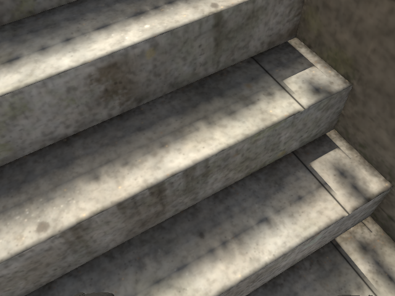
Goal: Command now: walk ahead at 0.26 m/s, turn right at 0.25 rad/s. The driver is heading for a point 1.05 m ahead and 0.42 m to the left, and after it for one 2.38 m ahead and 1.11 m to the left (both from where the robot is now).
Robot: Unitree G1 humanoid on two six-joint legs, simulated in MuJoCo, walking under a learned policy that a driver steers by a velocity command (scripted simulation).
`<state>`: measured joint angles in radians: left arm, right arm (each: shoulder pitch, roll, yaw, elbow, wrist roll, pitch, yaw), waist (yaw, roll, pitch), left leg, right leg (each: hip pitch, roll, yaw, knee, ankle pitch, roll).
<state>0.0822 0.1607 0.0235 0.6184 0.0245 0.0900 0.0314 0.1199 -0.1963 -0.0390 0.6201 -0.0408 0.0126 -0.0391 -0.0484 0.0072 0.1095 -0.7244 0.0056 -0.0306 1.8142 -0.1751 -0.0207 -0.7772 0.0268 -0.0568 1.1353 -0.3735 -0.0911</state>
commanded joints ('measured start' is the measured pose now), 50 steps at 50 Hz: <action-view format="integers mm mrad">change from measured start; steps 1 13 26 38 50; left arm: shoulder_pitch -22 331 274 -86 -136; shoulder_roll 90 132 251 -20 -2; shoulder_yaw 29 62 66 -36 -33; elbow -30 183 254 -183 -219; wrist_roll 21 41 45 116 -4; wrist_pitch -69 -218 -237 -211 -144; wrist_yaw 5 -11 9 -88 -5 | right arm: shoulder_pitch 99 -71 -212 97 209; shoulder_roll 17 64 -35 -108 -184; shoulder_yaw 14 13 1 -47 -75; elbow -72 -62 -232 90 150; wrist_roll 11 13 27 0 116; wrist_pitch -10 -20 87 -38 -135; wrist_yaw -25 0 12 -22 -3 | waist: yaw -25 97 -29 81 135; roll -115 -39 -108 49 48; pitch -184 -107 -61 -128 -402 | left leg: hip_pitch -100 -627 -541 234 159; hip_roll -7 -73 43 -82 59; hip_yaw -58 -41 101 -711 -283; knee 59 392 166 -1427 -1625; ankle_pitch -38 -98 -293 -436 1565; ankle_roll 2 56 154 246 286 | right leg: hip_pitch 135 646 747 -289 583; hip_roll -184 -317 -343 -11 54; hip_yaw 439 305 -153 196 -169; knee -605 -909 -1175 1030 372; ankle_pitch -299 -263 85 340 -53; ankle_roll -103 -172 -53 7 -22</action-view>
